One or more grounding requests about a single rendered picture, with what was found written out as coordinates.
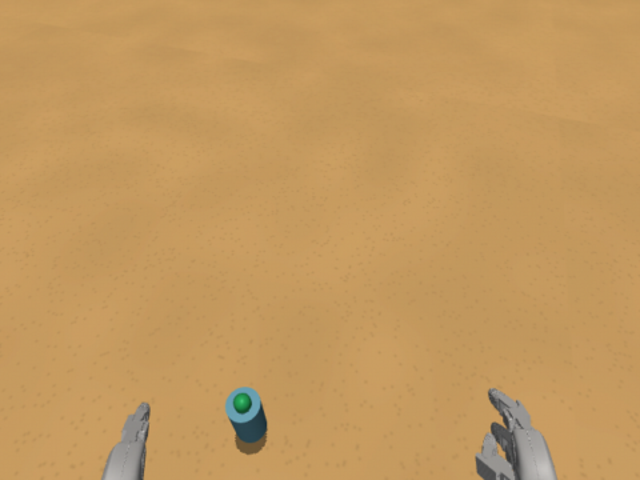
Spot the left robot hand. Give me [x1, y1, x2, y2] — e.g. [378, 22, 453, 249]
[101, 402, 150, 480]

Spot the bottle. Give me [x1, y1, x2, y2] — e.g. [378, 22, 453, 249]
[225, 387, 267, 443]

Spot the right robot hand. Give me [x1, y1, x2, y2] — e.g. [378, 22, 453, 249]
[475, 388, 557, 480]

